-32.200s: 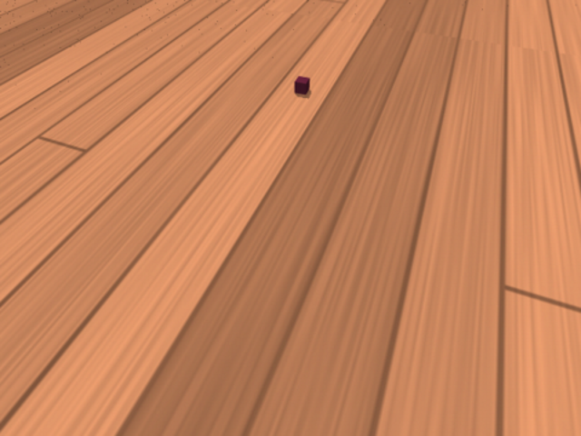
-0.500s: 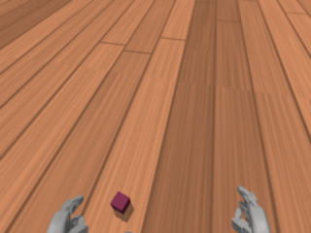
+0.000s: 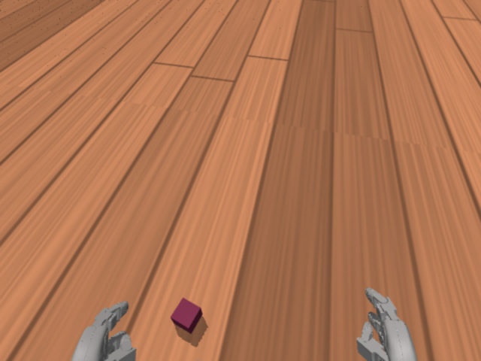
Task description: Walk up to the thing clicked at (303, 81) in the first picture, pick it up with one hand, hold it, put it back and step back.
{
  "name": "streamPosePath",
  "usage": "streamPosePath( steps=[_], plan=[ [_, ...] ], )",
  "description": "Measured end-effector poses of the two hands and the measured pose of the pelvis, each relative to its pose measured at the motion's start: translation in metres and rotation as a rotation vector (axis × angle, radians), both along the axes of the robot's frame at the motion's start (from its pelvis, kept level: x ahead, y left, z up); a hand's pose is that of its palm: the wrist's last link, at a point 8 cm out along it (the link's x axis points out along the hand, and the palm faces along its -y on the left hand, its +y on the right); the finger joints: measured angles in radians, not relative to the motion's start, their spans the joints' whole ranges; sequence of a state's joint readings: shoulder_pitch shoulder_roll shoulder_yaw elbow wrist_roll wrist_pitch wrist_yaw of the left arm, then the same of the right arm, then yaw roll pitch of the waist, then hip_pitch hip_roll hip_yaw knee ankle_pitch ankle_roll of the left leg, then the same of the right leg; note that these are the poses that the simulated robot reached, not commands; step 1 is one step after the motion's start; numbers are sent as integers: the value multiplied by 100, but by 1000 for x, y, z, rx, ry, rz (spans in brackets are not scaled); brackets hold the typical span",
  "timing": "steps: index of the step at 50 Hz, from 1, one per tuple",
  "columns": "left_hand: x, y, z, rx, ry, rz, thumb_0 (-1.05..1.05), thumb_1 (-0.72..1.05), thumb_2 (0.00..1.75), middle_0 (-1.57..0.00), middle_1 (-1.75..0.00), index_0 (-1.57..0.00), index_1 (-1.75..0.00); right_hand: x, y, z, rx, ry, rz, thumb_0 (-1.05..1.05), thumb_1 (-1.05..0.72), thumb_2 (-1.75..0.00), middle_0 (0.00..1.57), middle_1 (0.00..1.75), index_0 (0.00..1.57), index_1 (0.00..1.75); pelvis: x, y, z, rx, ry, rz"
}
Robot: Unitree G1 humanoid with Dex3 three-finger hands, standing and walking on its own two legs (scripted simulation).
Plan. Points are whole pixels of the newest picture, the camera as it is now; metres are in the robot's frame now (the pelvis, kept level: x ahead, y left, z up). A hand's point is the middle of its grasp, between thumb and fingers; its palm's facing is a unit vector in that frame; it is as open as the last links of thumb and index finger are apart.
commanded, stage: home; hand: left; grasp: from above
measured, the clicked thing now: (187, 315) +0.40 +0.19 -0.67
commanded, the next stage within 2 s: stand in 0.58 s
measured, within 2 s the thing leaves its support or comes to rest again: neither
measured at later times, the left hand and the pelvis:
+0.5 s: hand out of the picture +0.15 +0.18 -0.05, palm faces +0.04 -0.98 -0.20, open 7.4 cm; pelvis -0.01 +0.00 +0.00, yaw +0 degrees
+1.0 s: hand out of the picture +0.08 +0.24 -0.11, palm faces +0.04 -0.94 -0.35, open 7.4 cm; pelvis -0.02 +0.00 +0.03, yaw +0 degrees
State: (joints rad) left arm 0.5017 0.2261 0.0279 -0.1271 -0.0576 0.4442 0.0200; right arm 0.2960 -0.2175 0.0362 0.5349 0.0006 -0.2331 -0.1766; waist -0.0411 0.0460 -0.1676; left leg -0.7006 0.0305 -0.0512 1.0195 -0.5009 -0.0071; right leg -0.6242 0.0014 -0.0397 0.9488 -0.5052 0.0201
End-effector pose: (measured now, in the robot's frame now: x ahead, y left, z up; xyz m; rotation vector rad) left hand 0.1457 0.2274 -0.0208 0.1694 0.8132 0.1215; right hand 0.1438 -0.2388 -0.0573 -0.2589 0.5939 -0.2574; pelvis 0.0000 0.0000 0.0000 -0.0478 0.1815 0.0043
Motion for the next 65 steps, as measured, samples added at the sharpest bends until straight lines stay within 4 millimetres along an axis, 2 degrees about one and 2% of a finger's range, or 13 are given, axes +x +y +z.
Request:
streamPosePath(
  steps=[9,34,39,43,50,58,65],
  plan=[
    [1,1,1,4,-6,-3,1,90,90,-20,-29,-20,-30,1,-1,1,-4,-1,-2,2,-90,-90,20,30,21,30,1,1,0,-1,-3,1],
    [-13,-1,1,4,-4,0,1,90,90,-20,-29,-20,-30,-11,-3,2,2,-9,0,2,-90,-90,20,30,21,30,-12,-2,-1,0,-14,4],
    [-12,16,-24,108,-9,-33,1,90,90,-20,-29,-20,-30,-22,-11,-17,-44,257,142,1,-90,-90,20,30,21,30,-21,-2,10,34,-110,5],
    [-30,35,-36,134,70,-6,1,90,90,-20,-29,-20,-30,-38,-22,-19,-13,367,120,1,-90,-90,20,30,21,30,-23,-1,19,48,-149,1],
    [-74,57,-49,144,223,60,1,90,90,-20,-29,-20,-30,-67,-32,-15,4,464,43,1,-91,-90,20,30,21,30,-22,4,32,45,-195,1],
    [-113,63,-53,107,341,104,1,90,90,-20,-29,-20,-30,-92,-22,-10,24,543,6,1,-91,-90,20,30,21,30,-24,12,47,37,-237,4],
    [-138,63,-51,94,419,118,0,90,90,-20,-30,-20,-30,-104,-14,-8,53,582,-7,1,-91,-90,20,30,21,30,-28,15,57,40,-257,6]
  ],
)
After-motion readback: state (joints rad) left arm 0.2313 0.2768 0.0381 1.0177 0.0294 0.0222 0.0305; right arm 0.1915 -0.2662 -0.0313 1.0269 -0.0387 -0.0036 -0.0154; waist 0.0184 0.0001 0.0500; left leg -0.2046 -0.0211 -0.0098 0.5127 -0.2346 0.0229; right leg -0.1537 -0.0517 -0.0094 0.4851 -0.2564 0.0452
